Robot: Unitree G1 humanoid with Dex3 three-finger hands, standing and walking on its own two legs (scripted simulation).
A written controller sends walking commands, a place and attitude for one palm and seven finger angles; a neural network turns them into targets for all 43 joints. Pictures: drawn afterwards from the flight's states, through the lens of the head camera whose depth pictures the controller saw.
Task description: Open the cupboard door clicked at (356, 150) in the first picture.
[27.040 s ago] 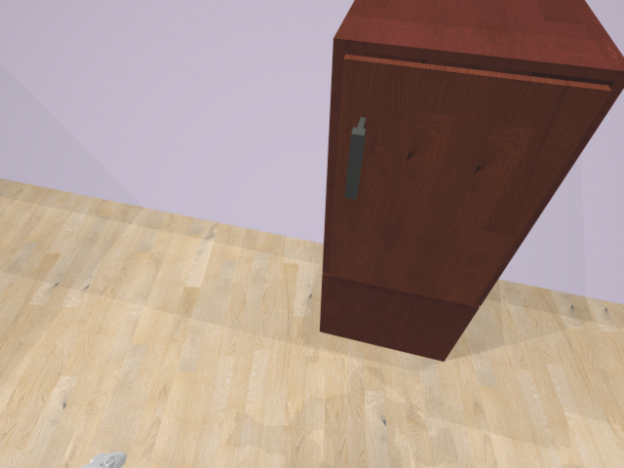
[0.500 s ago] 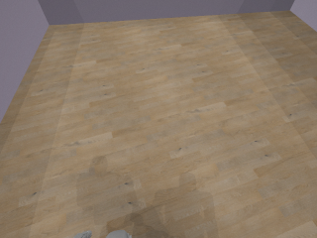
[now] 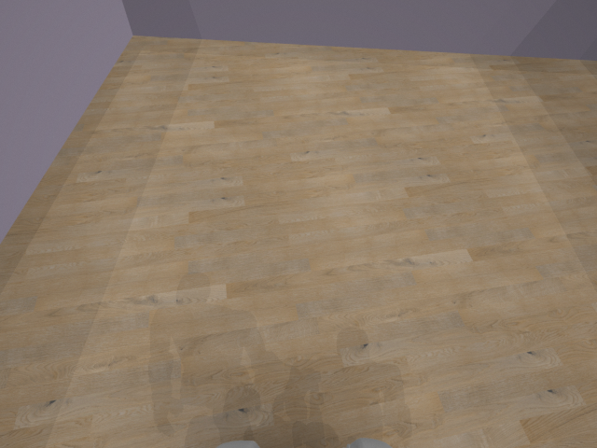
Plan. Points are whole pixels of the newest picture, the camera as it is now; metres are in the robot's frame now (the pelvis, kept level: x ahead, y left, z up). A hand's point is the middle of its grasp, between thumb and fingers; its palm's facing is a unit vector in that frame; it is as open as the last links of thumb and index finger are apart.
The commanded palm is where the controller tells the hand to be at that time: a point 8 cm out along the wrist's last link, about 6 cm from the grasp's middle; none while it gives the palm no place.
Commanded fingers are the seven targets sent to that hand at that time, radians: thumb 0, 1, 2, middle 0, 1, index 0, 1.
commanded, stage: turn to face it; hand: left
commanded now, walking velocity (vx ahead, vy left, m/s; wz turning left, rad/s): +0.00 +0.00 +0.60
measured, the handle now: out of the picture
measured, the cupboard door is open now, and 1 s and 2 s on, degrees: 43 43 43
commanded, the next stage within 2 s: none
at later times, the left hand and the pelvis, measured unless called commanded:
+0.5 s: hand (213, 428) +0.16 +0.14 -0.14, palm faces +0.32 -0.92 -0.24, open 7.3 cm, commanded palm none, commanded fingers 0.00 0.90 0.90 -0.20 -0.30 -0.20 -0.30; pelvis +0.11 -0.06 +0.01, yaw +19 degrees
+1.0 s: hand out of the picture +0.10 +0.19 -0.15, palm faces +0.59 -0.76 -0.27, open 7.4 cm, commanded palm none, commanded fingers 0.00 0.90 0.90 -0.20 -0.30 -0.20 -0.30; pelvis +0.16 -0.04 +0.01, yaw +35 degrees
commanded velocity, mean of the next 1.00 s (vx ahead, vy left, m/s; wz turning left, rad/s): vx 0.00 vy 0.00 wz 0.60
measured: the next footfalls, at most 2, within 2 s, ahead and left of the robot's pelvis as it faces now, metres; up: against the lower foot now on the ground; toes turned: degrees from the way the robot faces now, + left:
right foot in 0.28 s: +0.15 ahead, -0.15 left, +0.00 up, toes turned +6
left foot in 0.72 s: +0.13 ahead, +0.08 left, +0.00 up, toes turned +34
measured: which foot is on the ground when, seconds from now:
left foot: down 0.00-0.28, up 0.30-0.70, down 0.72-1.00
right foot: up 0.00-0.26, down 0.28-0.72, up 0.74-1.00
